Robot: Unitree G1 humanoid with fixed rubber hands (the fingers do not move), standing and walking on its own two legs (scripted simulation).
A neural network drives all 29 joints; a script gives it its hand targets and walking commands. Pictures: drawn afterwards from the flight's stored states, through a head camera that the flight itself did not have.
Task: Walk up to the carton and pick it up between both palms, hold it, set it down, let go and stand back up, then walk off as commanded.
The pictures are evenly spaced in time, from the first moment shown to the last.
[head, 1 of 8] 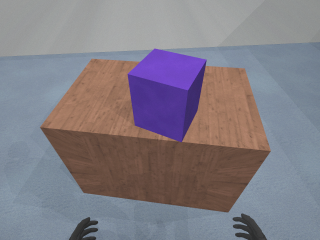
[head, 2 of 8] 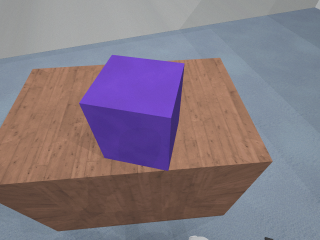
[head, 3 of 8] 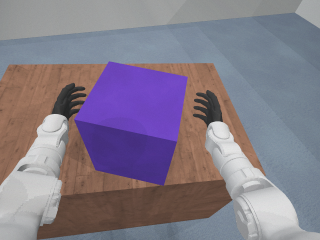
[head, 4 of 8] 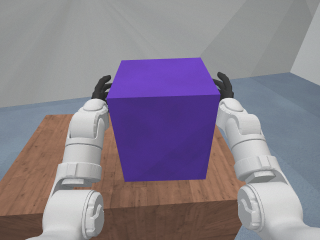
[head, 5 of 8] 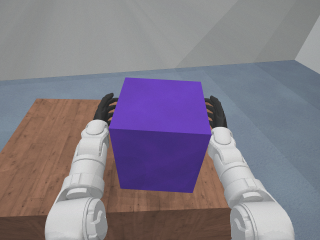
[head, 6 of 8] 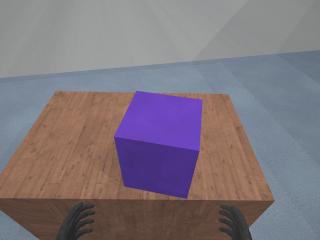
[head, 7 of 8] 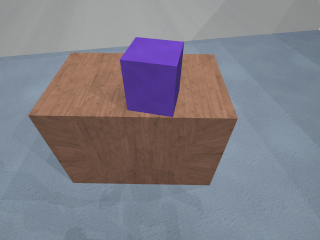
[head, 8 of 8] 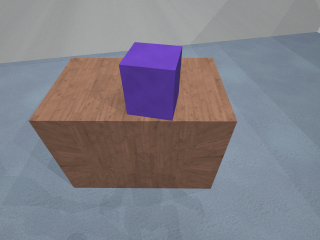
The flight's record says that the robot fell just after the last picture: no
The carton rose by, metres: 0.21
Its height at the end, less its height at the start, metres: +0.00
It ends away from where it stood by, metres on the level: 0.03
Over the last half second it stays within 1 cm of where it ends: yes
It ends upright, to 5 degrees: yes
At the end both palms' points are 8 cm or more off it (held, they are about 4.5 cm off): yes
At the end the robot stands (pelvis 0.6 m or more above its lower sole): yes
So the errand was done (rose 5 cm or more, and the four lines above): yes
